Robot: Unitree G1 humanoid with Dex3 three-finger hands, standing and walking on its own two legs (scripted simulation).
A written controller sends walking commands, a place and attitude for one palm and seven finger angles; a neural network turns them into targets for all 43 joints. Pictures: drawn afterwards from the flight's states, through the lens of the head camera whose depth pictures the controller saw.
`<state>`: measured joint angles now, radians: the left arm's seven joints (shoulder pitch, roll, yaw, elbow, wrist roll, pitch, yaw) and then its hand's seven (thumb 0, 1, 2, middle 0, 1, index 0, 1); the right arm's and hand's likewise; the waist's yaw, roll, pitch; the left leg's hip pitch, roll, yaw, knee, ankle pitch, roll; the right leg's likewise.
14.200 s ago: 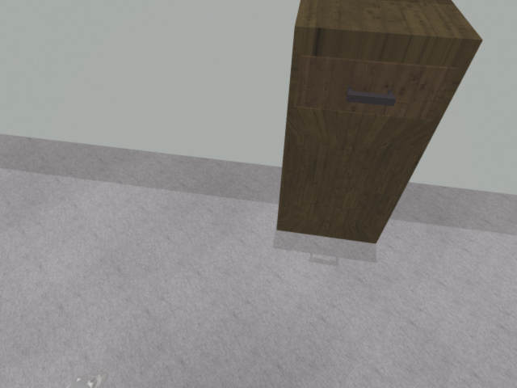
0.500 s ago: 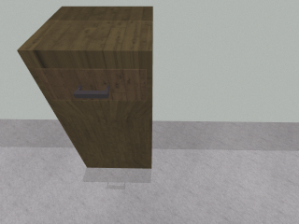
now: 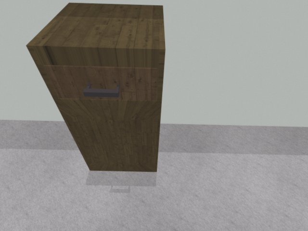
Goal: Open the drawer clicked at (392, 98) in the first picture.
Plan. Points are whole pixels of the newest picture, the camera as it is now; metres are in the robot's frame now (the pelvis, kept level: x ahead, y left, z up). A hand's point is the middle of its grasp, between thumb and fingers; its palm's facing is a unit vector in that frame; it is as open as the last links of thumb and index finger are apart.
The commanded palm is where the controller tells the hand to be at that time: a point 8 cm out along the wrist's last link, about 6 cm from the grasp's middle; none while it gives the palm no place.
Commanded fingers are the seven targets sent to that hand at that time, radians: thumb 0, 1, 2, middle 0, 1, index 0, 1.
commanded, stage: look again from close up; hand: left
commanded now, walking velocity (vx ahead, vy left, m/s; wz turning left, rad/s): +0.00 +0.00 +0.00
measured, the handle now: (102, 89) +0.60 +0.24 +0.00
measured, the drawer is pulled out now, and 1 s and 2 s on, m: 0.00 0.00 0.00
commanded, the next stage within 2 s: shuffle to correct the standing spot in 0.24 s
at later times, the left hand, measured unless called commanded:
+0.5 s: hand out of the picture -0.02 +0.17 -0.17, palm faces +0.00 -0.99 -0.16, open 7.4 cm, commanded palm none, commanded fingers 0.00 0.90 0.90 -0.20 -0.30 -0.20 -0.30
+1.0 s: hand out of the picture +0.13 +0.21 -0.17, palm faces +0.06 -0.98 -0.19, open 7.4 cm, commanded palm none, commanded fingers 0.00 0.90 0.90 -0.20 -0.30 -0.20 -0.30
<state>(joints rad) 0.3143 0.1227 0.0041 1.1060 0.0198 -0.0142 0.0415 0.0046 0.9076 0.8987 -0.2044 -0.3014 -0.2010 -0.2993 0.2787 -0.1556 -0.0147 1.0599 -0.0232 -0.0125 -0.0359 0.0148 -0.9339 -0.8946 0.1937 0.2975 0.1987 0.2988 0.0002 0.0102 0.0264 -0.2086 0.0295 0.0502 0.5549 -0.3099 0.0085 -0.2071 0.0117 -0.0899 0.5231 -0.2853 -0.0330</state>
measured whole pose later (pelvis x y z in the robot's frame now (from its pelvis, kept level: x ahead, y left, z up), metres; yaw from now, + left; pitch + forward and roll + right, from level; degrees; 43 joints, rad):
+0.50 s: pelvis +0.01 +0.01 +0.00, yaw -1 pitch +0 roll +1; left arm 0.36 0.13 0.00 1.10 0.03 -0.01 0.01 0.00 0.91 0.90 -0.20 -0.30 -0.20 -0.30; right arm 0.36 -0.13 0.01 1.11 -0.03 -0.01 -0.02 0.01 -0.90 -0.89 0.20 0.30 0.20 0.30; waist 0.00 -0.01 0.01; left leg -0.20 -0.02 0.09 0.50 -0.31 0.04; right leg -0.25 -0.03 -0.05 0.55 -0.31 -0.02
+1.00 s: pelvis +0.12 +0.04 +0.01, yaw +1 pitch +1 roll +0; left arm 0.27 0.16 0.03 1.06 0.02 0.00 0.03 0.01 0.91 0.90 -0.20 -0.30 -0.20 -0.30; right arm 0.26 -0.15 0.00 1.05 -0.03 -0.04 -0.05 0.01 -0.94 -0.89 0.20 0.30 0.20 0.30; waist 0.01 -0.02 0.04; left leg -0.18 0.00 0.11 0.45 -0.28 0.05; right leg -0.45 -0.06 -0.05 0.91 -0.37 0.02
